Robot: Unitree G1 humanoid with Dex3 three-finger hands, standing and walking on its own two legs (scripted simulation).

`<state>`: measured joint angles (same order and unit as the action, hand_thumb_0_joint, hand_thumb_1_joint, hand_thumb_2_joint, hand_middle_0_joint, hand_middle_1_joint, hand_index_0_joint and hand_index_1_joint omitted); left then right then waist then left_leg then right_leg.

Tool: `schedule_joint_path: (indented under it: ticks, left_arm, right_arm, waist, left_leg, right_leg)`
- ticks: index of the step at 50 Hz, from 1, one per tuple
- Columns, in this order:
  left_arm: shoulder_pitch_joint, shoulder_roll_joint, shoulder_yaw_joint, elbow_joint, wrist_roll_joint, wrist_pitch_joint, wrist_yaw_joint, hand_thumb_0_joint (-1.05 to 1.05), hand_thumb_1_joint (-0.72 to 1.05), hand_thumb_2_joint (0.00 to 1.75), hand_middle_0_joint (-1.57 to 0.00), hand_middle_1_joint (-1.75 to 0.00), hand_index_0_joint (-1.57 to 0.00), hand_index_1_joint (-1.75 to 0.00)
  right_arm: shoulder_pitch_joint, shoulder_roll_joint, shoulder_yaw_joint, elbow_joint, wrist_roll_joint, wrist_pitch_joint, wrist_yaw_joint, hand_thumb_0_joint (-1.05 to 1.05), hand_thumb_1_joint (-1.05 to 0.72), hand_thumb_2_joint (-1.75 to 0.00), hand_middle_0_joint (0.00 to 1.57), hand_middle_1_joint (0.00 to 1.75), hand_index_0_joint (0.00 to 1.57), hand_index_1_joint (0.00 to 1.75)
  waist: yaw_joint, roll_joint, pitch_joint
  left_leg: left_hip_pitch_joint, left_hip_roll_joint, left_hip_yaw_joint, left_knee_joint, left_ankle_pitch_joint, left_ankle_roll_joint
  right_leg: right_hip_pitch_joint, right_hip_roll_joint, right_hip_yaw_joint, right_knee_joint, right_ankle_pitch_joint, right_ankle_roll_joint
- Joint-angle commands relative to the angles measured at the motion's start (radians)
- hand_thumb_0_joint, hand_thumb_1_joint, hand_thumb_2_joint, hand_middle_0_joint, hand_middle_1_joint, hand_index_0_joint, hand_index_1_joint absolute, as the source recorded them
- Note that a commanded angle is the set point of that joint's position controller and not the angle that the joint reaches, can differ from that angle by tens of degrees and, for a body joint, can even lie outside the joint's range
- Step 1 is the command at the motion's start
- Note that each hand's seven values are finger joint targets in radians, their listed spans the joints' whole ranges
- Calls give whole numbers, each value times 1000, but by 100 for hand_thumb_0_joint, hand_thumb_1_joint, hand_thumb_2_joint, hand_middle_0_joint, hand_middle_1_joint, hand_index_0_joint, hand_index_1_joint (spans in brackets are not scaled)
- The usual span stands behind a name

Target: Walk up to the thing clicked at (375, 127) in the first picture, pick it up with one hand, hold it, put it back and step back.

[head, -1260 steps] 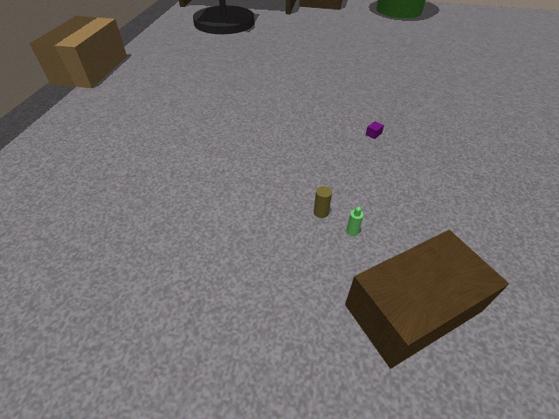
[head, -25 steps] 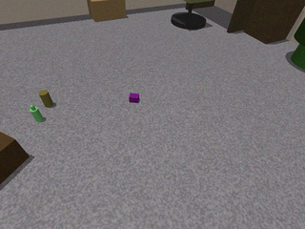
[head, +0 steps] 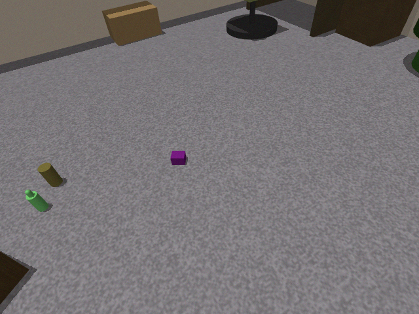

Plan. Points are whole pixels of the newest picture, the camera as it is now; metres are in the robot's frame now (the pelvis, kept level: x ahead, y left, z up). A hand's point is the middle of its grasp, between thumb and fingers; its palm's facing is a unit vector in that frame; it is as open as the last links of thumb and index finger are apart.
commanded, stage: walk up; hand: left
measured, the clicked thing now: (178, 157) +1.17 +0.28 -0.73
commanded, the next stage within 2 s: none
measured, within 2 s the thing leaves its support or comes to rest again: neither
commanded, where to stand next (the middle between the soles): +0.82 +0.01 m, yaw -1 degrees
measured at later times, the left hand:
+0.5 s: hand (95, 267) +0.27 +0.30 -0.15, palm faces -0.05 -0.94 -0.33, open 7.3 cm
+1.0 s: hand (133, 185) +0.49 +0.25 -0.10, palm faces -0.02 -0.91 -0.41, open 7.3 cm
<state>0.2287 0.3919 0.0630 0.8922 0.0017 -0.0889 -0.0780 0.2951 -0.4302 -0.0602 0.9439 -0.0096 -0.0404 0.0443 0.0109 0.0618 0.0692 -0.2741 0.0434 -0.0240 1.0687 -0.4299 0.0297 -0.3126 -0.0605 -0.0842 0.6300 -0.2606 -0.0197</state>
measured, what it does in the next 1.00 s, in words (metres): walks ahead: left foot, then right foot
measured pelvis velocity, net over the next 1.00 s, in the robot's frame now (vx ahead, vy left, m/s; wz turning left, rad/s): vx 0.43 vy -0.03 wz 0.00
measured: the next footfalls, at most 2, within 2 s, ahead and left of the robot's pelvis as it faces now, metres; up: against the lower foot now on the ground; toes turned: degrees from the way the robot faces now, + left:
left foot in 0.32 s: +0.32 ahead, +0.15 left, +0.00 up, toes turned +5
right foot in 0.74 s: +0.49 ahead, -0.14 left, +0.00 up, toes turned -6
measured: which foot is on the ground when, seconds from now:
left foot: up 0.00-0.30, down 0.32-0.76, up 0.78-1.00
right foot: down 0.00-0.34, up 0.36-0.72, down 0.74-1.00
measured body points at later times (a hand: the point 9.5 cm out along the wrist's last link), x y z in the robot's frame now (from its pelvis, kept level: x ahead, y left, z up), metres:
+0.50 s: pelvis +0.24 +0.03 +0.01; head +0.26 +0.05 +0.45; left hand +0.28 +0.35 -0.12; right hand +0.34 -0.28 -0.08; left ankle +0.28 +0.14 -0.73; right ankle +0.20 -0.11 -0.66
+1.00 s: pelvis +0.43 -0.03 +0.01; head +0.45 -0.06 +0.46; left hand +0.49 +0.29 -0.08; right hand +0.50 -0.34 -0.12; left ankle +0.49 +0.12 -0.68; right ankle +0.45 -0.14 -0.73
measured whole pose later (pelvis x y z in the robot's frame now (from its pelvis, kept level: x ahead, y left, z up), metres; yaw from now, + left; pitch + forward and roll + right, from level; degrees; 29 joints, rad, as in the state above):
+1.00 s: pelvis +0.43 -0.03 +0.01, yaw +0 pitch -3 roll +0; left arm 0.32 0.38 0.03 0.84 0.00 -0.09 -0.05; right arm 0.28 -0.43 -0.06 0.87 -0.01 -0.04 0.07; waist 0.02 0.07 0.07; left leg -0.47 0.06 0.00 0.90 -0.32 0.01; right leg -0.20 -0.04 -0.09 0.49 -0.24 -0.03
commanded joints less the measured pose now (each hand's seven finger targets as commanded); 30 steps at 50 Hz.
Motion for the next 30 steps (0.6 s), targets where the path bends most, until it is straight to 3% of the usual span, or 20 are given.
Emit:
schedule_joint_path:
  ticks: [1,3,6,8,10,11,13,14,15,16,17,18,19,20,22,24,26,28,30]
  left_arm:
    - [50,288,73,-55,-8,-13,40,0,90,90,-20,-30,-20,-30]
    - [69,272,69,-69,-4,-23,41,0,90,90,-20,-30,-20,-30]
    - [77,286,75,-89,4,-27,41,0,90,90,-20,-30,-20,-30]
    - [98,283,75,-93,5,-24,37,0,90,90,-20,-30,-20,-30]
    - [111,288,73,-101,6,-20,35,0,90,90,-20,-30,-20,-30]
    - [111,298,71,-102,7,-18,35,0,90,90,-20,-30,-20,-30]
    - [89,310,71,-113,6,-13,39,0,90,90,-20,-30,-20,-30]
    - [84,309,68,-115,5,-9,41,0,90,90,-20,-30,-20,-30]
    - [92,282,54,-121,8,-8,45,0,90,90,-20,-30,-20,-30]
    - [121,226,30,-125,2,-4,51,0,90,90,-20,-30,-20,-30]
    - [178,166,19,-134,-19,1,50,0,90,90,-20,-30,-20,-30]
    - [155,270,40,-107,-11,8,66,0,90,90,-20,-30,-20,-30]
    - [143,292,31,-95,-10,8,65,0,90,90,-20,-30,-20,-30]
    - [168,274,31,-78,-16,6,60,0,90,90,-20,-30,-20,-30]
    - [188,255,36,-48,-14,9,52,0,90,90,-20,-30,-20,-30]
    - [183,228,33,-47,-7,16,38,0,90,90,-20,-30,-20,-30]
    - [144,217,31,-63,0,23,24,0,90,90,-20,-30,-20,-30]
    - [90,209,34,-81,8,26,12,0,90,90,-20,-30,-20,-30]
    - [45,208,40,-90,11,21,3,0,90,90,-20,-30,-20,-30]
  right_arm:
    - [25,-190,-51,-80,13,-32,1,0,-90,-90,20,30,20,30]
    - [21,-176,-54,-82,1,-25,17,0,-90,-90,20,30,20,30]
    - [-70,-157,-51,-122,-10,-24,32,0,-90,-90,20,30,20,30]
    - [-132,-142,-49,-144,-14,-29,38,0,-90,-90,20,30,20,30]
    - [-159,-137,-53,-158,-11,-33,42,0,-90,-90,20,30,20,30]
    - [-168,-137,-57,-161,-10,-35,43,0,-90,-90,20,30,20,30]
    - [-132,-148,-66,-155,-10,-37,40,0,-90,-90,20,30,20,30]
    - [-78,-160,-72,-138,-11,-39,37,0,-90,-90,20,30,20,30]
    - [34,-196,-87,-104,-20,-43,29,0,-90,-90,20,30,20,30]
    - [173,-253,-108,-78,-37,-49,14,0,-90,-90,20,30,20,30]
    - [197,-341,-130,-108,-36,-57,2,0,-90,-90,20,30,20,30]
    - [158,-351,-136,-126,9,-56,1,0,-90,-90,20,30,20,30]
    - [87,-305,-120,-140,20,-52,-6,0,-90,-90,20,30,20,30]
    - [38,-274,-100,-159,21,-53,-11,0,-90,-90,20,30,20,30]
    - [11,-222,-75,-164,22,-62,-14,0,-90,-90,20,30,20,30]
    - [13,-219,-71,-171,11,-69,-15,0,-90,-90,20,30,20,30]
    - [10,-227,-70,-183,7,-73,-16,0,-90,-90,20,30,20,30]
    - [10,-244,-76,-188,5,-74,-11,0,-90,-90,20,30,20,30]
    - [3,-250,-77,-192,5,-72,-6,0,-90,-90,20,30,20,30]
  waist:
    - [8,-227,19]
    - [14,-221,22]
    - [28,-211,32]
    - [50,-187,28]
    - [55,-177,4]
    - [52,-177,-8]
    - [25,-158,-22]
    - [-7,-111,-38]
    - [-63,-26,-98]
    - [-131,120,-162]
    - [-121,282,-187]
    - [-117,117,-205]
    - [-76,23,-140]
    - [-47,29,-92]
    - [-17,72,-45]
    - [-14,78,-50]
    - [-14,85,-14]
    - [-28,97,6]
    - [-34,88,8]
  left_leg:
    - [-287,50,-52,11,135,1]
    - [-282,45,-15,-49,179,-20]
    - [-281,68,17,-259,197,-44]
    - [-245,57,49,-381,253,-37]
    - [-180,45,70,-467,320,-25]
    - [-128,43,81,-474,330,-16]
    - [-32,34,92,-490,317,-2]
    - [50,7,108,-531,281,11]
    - [205,-18,104,-526,241,40]
    - [356,66,-29,-593,100,87]
    - [504,345,-562,-741,-24,181]
    - [430,401,-670,-810,-68,248]
    - [345,366,-512,-802,3,221]
    - [282,324,-378,-793,133,188]
    - [178,271,-198,-784,362,178]
    - [149,245,-111,-774,473,181]
    - [110,230,-63,-806,402,196]
    - [99,239,-63,-831,288,213]
    - [74,223,-45,-831,191,201]
  right_leg:
    - [148,-218,310,-417,-85,-169]
    - [143,-196,223,-420,38,-185]
    - [147,-197,158,-426,64,-201]
    - [163,-169,108,-388,116,-182]
    - [181,-173,97,-353,171,-167]
    - [157,-189,100,-345,150,-167]
    - [122,-205,113,-299,124,-163]
    - [111,-182,94,-201,194,-151]
    - [63,-136,52,-14,300,-125]
    - [-62,-71,9,285,238,-92]
    - [-351,113,29,537,-200,-31]
    - [-339,64,175,605,-270,-53]
    - [-335,32,213,638,-185,-47]
    - [-310,10,217,595,-131,-38]
    - [-254,-27,179,509,-102,-24]
    - [-203,-33,153,406,-90,-2]
    - [-208,-48,117,306,-58,13]
    - [-213,-63,86,213,-24,15]
    - [-161,-60,67,96,48,9]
